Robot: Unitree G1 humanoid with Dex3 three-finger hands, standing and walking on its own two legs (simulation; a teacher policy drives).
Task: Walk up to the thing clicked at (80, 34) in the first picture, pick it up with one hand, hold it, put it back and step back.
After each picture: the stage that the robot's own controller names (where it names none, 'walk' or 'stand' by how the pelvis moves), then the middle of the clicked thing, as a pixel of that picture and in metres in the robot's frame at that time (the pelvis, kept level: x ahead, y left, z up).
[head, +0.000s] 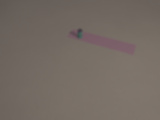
stand; (79, 33) +1.66 +0.06 -0.72
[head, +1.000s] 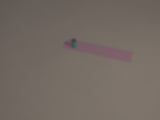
walk; (74, 43) +1.54 +0.22 -0.71
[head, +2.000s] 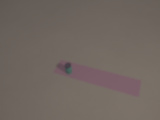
walk; (68, 68) +1.05 +0.25 -0.72
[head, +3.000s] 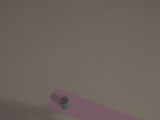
walk; (64, 103) +0.66 +0.21 -0.71
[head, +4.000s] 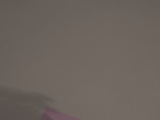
stand; out of the picture +0.43 +0.21 -0.69
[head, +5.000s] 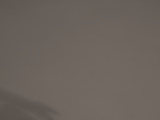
stand; out of the picture +0.39 +0.20 -0.72
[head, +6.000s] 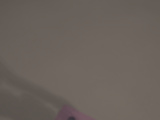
walk; out of the picture +0.48 +0.18 -0.72
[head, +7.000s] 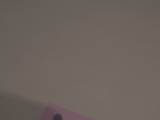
walk; out of the picture +0.49 +0.18 -0.71
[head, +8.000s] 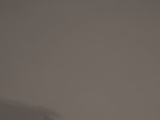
stand; out of the picture +0.42 +0.22 -0.70
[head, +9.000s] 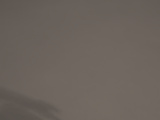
stand; out of the picture +0.38 +0.21 -0.72
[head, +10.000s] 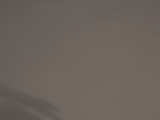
stand; out of the picture +0.37 +0.22 -0.73
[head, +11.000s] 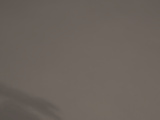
stand; out of the picture +0.36 +0.22 -0.73
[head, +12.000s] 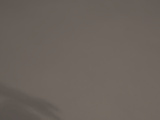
stand; out of the picture +0.36 +0.22 -0.73
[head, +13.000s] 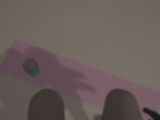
go down; (32, 68) +0.44 +0.23 -0.36
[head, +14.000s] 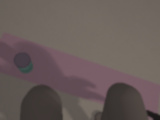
go down; (24, 63) +0.44 +0.25 -0.30
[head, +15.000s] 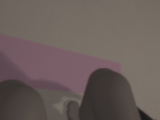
close in; out of the picture +0.43 +0.29 -0.22
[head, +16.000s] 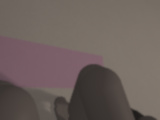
close; out of the picture +0.42 +0.30 -0.22
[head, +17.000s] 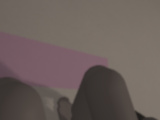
lift; out of the picture +0.40 +0.27 -0.22
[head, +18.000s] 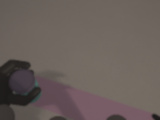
lift; (27, 87) +0.34 +0.19 +0.00
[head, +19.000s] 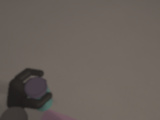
hold; (39, 94) +0.32 +0.17 +0.01
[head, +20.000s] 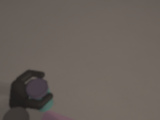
hold; (40, 95) +0.33 +0.17 +0.00
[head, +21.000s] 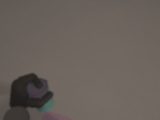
hold; (41, 95) +0.33 +0.17 +0.00
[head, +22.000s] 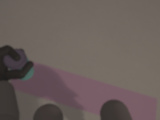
crouch; (20, 65) +0.42 +0.22 -0.08
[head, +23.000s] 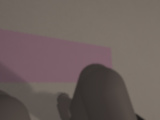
lower; out of the picture +0.43 +0.31 -0.23
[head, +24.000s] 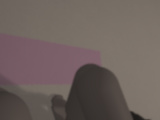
lower; out of the picture +0.43 +0.31 -0.23
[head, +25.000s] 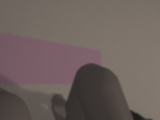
lower; out of the picture +0.43 +0.31 -0.23
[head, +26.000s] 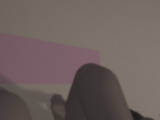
lower; out of the picture +0.43 +0.31 -0.23
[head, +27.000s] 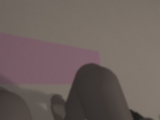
loosen; out of the picture +0.43 +0.31 -0.23
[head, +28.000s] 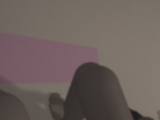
withdraw; out of the picture +0.42 +0.31 -0.23
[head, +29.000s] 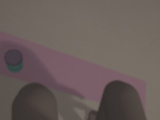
walk; (14, 61) +0.44 +0.26 -0.28
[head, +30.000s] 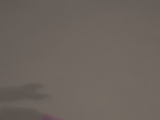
stand; out of the picture +0.39 +0.20 -0.65
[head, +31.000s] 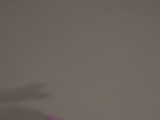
stand; out of the picture +0.40 +0.21 -0.67
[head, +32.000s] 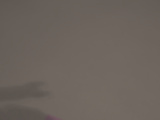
stand; out of the picture +0.39 +0.21 -0.67
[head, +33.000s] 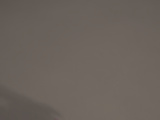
stand; out of the picture +0.40 +0.19 -0.72
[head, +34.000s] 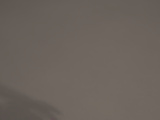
stand; out of the picture +0.39 +0.21 -0.73
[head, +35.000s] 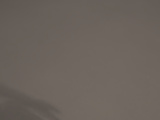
walk; out of the picture +0.38 +0.22 -0.73
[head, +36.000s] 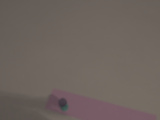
walk; (63, 104) +0.56 +0.23 -0.70
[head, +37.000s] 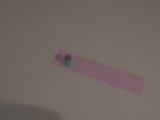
walk; (68, 61) +0.95 +0.16 -0.69
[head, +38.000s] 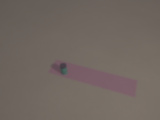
stand; (63, 69) +1.03 +0.22 -0.70
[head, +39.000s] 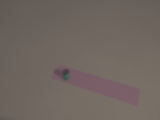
stand; (66, 74) +0.99 +0.21 -0.73
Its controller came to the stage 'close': yes
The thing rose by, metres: 0.71
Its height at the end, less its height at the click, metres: +0.00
